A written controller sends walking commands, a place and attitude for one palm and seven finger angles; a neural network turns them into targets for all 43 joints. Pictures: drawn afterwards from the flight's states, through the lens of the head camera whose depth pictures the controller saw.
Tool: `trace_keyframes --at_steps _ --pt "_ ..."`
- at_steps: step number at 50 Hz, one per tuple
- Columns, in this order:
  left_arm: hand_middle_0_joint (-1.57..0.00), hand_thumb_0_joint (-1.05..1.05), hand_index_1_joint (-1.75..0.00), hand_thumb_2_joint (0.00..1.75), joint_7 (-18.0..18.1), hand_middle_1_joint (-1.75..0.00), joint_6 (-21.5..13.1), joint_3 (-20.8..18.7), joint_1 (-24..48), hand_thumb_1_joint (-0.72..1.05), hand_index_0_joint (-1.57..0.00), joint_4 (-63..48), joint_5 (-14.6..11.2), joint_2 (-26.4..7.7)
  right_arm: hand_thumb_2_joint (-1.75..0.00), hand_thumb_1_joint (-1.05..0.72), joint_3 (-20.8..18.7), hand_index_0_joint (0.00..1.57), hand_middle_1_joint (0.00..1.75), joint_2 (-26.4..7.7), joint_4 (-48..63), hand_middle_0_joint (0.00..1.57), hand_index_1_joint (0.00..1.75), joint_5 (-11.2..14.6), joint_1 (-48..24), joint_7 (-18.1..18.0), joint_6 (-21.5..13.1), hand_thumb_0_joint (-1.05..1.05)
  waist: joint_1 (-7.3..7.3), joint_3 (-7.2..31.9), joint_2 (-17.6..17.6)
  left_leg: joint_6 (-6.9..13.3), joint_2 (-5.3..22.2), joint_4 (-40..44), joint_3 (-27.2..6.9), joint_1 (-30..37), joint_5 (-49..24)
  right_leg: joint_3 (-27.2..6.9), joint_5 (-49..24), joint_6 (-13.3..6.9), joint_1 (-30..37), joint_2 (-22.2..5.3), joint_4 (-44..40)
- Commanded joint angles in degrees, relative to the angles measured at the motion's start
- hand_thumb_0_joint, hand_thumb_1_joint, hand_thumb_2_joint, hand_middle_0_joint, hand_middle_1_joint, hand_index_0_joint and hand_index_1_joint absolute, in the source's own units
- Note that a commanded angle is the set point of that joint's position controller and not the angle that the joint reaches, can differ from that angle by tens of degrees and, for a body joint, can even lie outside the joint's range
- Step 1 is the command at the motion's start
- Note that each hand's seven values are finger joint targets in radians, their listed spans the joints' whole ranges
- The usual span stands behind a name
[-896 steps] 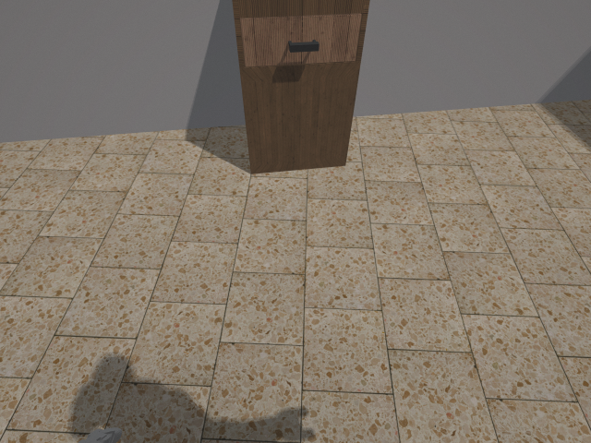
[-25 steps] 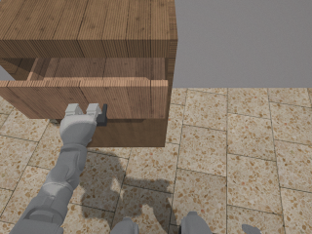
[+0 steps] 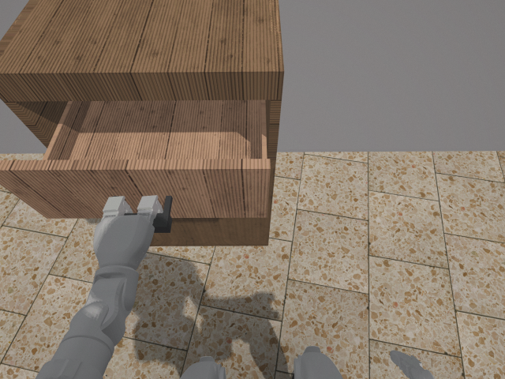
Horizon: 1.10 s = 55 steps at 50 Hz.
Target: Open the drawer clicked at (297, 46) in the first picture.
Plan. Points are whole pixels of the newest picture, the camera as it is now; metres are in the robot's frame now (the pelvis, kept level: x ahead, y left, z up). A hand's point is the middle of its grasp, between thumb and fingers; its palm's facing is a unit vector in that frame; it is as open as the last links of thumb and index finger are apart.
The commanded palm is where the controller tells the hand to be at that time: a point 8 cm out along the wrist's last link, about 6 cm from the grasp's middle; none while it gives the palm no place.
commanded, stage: pull the drawer open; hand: left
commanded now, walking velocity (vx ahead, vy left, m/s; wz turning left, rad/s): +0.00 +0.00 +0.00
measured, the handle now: (139, 212) +0.40 +0.22 -0.04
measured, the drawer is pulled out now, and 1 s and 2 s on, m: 0.15 0.28 0.30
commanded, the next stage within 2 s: open the thumb to release the handle in 1.34 s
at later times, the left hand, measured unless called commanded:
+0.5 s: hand (131, 285) +0.27 +0.21 -0.05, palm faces -0.03 -0.05 -1.00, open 6.1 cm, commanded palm +0.23 +0.22 +0.00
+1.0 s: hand (123, 325) +0.21 +0.21 -0.05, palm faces -0.03 -0.06 -1.00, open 6.1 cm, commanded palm +0.17 +0.21 +0.00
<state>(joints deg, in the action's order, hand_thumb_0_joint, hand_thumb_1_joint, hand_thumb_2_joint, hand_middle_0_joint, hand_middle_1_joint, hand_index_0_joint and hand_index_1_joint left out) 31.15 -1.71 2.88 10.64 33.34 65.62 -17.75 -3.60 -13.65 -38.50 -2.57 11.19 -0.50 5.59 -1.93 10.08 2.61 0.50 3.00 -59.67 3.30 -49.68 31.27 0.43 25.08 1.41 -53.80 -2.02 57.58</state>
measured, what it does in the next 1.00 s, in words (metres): stands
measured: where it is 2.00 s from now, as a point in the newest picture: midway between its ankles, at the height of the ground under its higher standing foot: outside the picture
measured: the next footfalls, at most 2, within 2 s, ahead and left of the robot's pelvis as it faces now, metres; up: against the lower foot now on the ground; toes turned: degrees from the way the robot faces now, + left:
none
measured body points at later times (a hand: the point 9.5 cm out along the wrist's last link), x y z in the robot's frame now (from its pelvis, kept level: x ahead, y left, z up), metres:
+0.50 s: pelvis +0.00 -0.01 +0.00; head +0.08 -0.02 +0.44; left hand +0.27 +0.21 +0.00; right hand +0.16 -0.26 -0.12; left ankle -0.03 +0.11 -0.67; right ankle +0.02 -0.14 -0.67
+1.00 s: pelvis +0.00 -0.02 -0.01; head +0.08 -0.03 +0.43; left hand +0.21 +0.21 +0.00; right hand +0.19 -0.25 -0.12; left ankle -0.03 +0.11 -0.67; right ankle +0.02 -0.14 -0.67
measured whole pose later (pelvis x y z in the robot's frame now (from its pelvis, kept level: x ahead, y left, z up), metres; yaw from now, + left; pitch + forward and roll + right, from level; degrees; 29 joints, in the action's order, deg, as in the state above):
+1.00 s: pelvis +0.00 -0.02 -0.01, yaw +0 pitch +18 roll +0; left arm 34.5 -1.5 3.7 -18.8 10.0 66.1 -16.8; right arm -2.2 -12.7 -34.6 -4.0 5.9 -0.1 2.8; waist 0.5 9.9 1.8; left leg -0.9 3.4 -63.2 2.7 -48.3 33.2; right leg 0.7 27.9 0.1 -53.2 -1.7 62.7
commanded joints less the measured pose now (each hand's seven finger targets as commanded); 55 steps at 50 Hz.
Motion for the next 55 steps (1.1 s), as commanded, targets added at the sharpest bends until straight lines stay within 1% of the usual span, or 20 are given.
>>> trace_keyframes --at_steps 1,4,8,11,13,15,18,20,21,26,27,29,35,41,45,48,49,52,54,55 --pt "-0.40 0.00 -1.35 0.90 2.7 -1.35 1.6 -4.7 4.3 0.90 -0.40 -8.6 -1.2 -9.3 -0.90 -0.90 -2.5 0.20 0.30 -7.8 5.7 0.20 0.30 -0.1 1.1 -0.8 -2.0 0.00 1.84 18.6 -2.2 0.4 -3.7 7.0 -1.2 10.5 -26.6 2.7 -23.2 -4.0 16.4 3.5 -4.6" --pt "-0.40 0.00 -1.35 0.90 2.7 -1.35 1.8 -6.2 1.0 0.90 -0.40 -10.8 -1.4 -10.4 -0.90 -0.90 -2.5 0.20 0.30 -7.9 6.2 0.20 0.30 -0.2 0.5 -0.9 -2.3 0.00 2.85 20.8 -2.1 0.4 -3.8 6.9 -1.3 11.2 -28.3 2.4 -24.8 -4.1 18.0 3.5 -4.3" --pt "-0.40 0.00 -1.35 0.90 2.8 -1.35 1.8 -4.9 -3.0 0.90 -0.40 -12.9 -1.6 -8.6 -0.90 -0.90 -2.3 0.20 0.30 -7.4 7.1 0.20 0.30 0.0 -0.3 -0.7 -2.8 0.00 2.83 18.8 -2.9 0.4 -3.8 7.3 -1.2 10.9 -26.4 2.4 -23.6 -4.0 17.8 3.6 -5.0" --pt "-0.40 0.00 -1.35 0.90 3.2 -1.35 1.5 -3.9 -6.2 0.90 -0.40 -16.1 -1.3 -7.1 -0.90 -0.90 -2.4 0.20 0.30 -7.1 7.8 0.20 0.30 -0.2 -1.0 -0.6 -3.3 0.00 2.96 19.4 -1.0 0.3 -3.5 6.9 -1.5 12.6 -28.8 2.7 -24.0 -4.0 16.9 3.6 -4.4" --pt "-0.40 0.00 -1.35 0.90 3.6 -1.35 1.8 -3.5 -8.7 0.90 -0.40 -16.8 -1.3 -6.3 -0.90 -0.90 -2.3 0.20 0.30 -7.1 8.1 0.20 0.30 -0.3 -1.3 -0.3 -3.4 0.00 2.79 18.4 -2.3 0.2 -3.5 6.9 -1.5 12.2 -28.3 2.8 -23.9 -4.0 16.8 3.6 -4.6" --pt "-0.40 0.00 -1.35 0.90 3.9 -1.35 1.7 -4.6 -9.7 0.90 -0.40 -18.9 -1.2 -7.6 -0.90 -0.90 -2.1 0.20 0.30 -7.1 8.4 0.20 0.30 -0.4 -1.9 -0.3 -3.6 0.00 3.11 18.4 -1.4 0.2 -3.6 6.8 -1.6 12.3 -27.4 2.7 -23.2 -4.0 16.7 3.6 -4.4" --pt "-0.40 0.00 -1.35 0.90 4.4 -1.35 1.9 -3.7 -10.2 0.90 -0.40 -19.5 -0.9 -6.7 -0.90 -0.90 -2.0 0.20 0.30 -6.9 8.5 0.20 0.30 -0.5 -2.6 -0.3 -3.9 0.00 2.55 16.6 -2.1 0.2 -3.8 6.7 -1.5 11.6 -24.7 2.7 -21.9 -4.0 16.0 3.6 -4.7" --pt "-0.40 0.00 -1.35 0.90 4.8 -1.35 2.0 -5.3 -11.1 0.90 -0.40 -20.0 -0.5 -8.4 -0.90 -0.90 -1.8 0.20 0.30 -7.0 8.3 0.20 0.30 -0.7 -3.2 -0.6 -4.0 0.00 3.25 16.9 -1.4 0.2 -3.8 6.6 -1.7 11.6 -24.8 2.6 -21.4 -4.1 15.7 3.6 -4.1" --pt "-0.40 0.00 -1.35 0.90 4.9 -1.35 2.0 -4.1 -11.3 0.90 -0.40 -20.9 -0.5 -7.0 -0.90 -0.90 -1.9 0.20 0.30 -6.7 8.5 0.20 0.30 -0.8 -3.3 -0.5 -4.1 0.00 2.83 17.2 -1.4 0.2 -3.8 6.4 -1.5 11.9 -24.6 2.6 -21.8 -4.1 15.7 3.6 -4.3" --pt "-0.40 0.00 -1.35 0.90 5.4 -1.35 2.4 -4.4 -17.9 0.90 -0.40 -23.7 -0.5 -6.8 -0.90 -0.90 -1.7 0.20 0.30 -6.5 9.3 0.20 0.30 -0.8 -4.3 -0.3 -4.2 0.00 3.79 17.2 -1.1 -0.1 -3.8 6.2 -1.8 12.8 -26.9 2.6 -22.7 -4.1 16.0 3.6 -3.8" --pt "-0.40 0.00 -1.35 0.90 5.3 -1.35 2.5 -3.0 -17.9 0.90 -0.40 -24.7 -0.6 -5.4 -0.90 -0.90 -1.6 0.20 0.30 -6.3 9.5 0.20 0.30 -0.8 -4.6 -0.2 -4.3 0.00 3.20 16.7 -1.3 0.0 -3.7 6.1 -1.9 12.8 -26.3 2.6 -22.5 -4.1 15.6 3.6 -4.0" --pt "-0.40 0.00 -1.35 0.90 5.4 -1.35 2.3 -4.9 -18.9 0.90 -0.40 -25.8 -0.8 -7.2 -0.90 -0.90 -1.5 0.20 0.30 -6.4 9.7 0.20 0.30 -0.9 -5.3 -0.5 -4.4 0.00 3.63 16.7 -2.3 0.0 -3.8 6.0 -1.9 12.4 -25.8 2.3 -22.6 -4.2 16.2 3.7 -3.8" --pt "-0.40 0.00 -1.35 0.90 5.8 -1.35 1.7 -4.4 -23.6 0.90 -0.40 -28.7 -0.6 -6.7 -0.90 -0.90 -1.1 0.20 0.30 -6.0 10.6 0.20 0.30 -1.2 -6.7 -0.4 -4.7 0.00 3.97 15.6 -1.1 0.0 -4.0 5.5 -1.6 11.8 -23.3 2.0 -21.1 -4.2 15.2 3.4 -3.5" --pt "-0.40 0.00 -1.35 0.90 6.4 -1.35 1.2 -5.5 -28.6 0.90 -0.40 -30.0 -0.8 -6.9 -0.90 -0.90 -1.1 0.20 0.30 -5.8 10.9 0.20 0.30 -1.3 -7.5 -0.3 -5.0 0.00 4.25 14.6 -3.2 0.1 -4.3 4.6 -1.6 10.0 -21.5 1.5 -20.9 -4.1 15.0 3.4 -3.0" --pt "-0.40 0.00 -1.35 0.90 6.8 -1.35 1.0 -5.4 -32.5 0.90 -0.40 -32.8 -0.7 -6.8 -0.90 -0.90 -0.9 0.20 0.30 -5.6 11.6 0.20 0.30 -1.5 -8.2 -0.1 -5.1 0.00 4.93 15.8 -0.9 -0.1 -4.3 4.0 -1.6 11.1 -23.1 1.3 -21.6 -4.3 14.6 3.4 -2.1" --pt "-0.40 0.00 -1.35 0.90 6.9 -1.35 0.9 -5.7 -34.5 0.90 -0.40 -33.6 -0.9 -6.9 -0.90 -0.90 -1.0 0.20 0.30 -5.6 11.9 0.20 0.30 -1.5 -8.4 0.1 -5.1 0.00 4.86 15.0 -2.7 -0.1 -4.2 3.7 -1.8 10.0 -22.3 1.4 -21.3 -4.2 14.2 3.4 -1.7" --pt "-0.40 0.00 -1.35 0.90 6.9 -1.35 0.8 -5.8 -35.8 0.90 -0.40 -34.7 -1.1 -7.0 -0.90 -0.90 -0.9 0.20 0.30 -5.7 12.3 0.20 0.30 -1.6 -9.0 0.1 -5.1 0.00 5.11 15.4 -1.4 -0.1 -4.2 3.5 -1.7 10.3 -23.1 1.2 -22.0 -4.3 14.4 3.4 -1.5" --pt "-0.40 0.00 -1.35 0.90 6.8 -1.35 0.4 -5.4 -37.1 0.90 -0.40 -35.5 -1.3 -6.6 -0.90 -0.90 -0.8 0.20 0.30 -5.6 12.5 0.20 0.30 -1.8 -9.2 0.2 -5.1 0.00 4.85 14.3 -2.6 0.0 -4.2 3.0 -1.7 9.7 -21.3 0.7 -20.4 -4.2 13.2 3.3 -1.6" --pt "-0.40 0.00 -1.35 0.90 6.9 -1.35 0.2 -7.4 -38.9 0.90 -0.40 -36.1 -1.5 -8.3 -0.90 -0.90 -0.7 0.20 0.30 -5.7 13.0 0.20 0.30 -1.7 -9.5 0.1 -5.0 0.00 5.50 14.6 -2.3 0.0 -4.3 3.1 -1.8 8.9 -20.9 0.9 -20.3 -4.4 13.8 3.3 -1.1" --pt "-0.40 0.00 -1.35 0.90 6.9 -1.35 0.0 -6.4 -39.6 0.90 -0.40 -36.3 -1.5 -7.3 -0.90 -0.90 -0.6 0.20 0.30 -5.5 12.9 0.20 0.30 -2.0 -9.7 0.1 -5.1 0.00 5.25 14.5 -2.5 0.0 -4.3 2.6 -1.6 9.1 -20.5 0.4 -19.9 -4.3 12.9 3.2 -1.1"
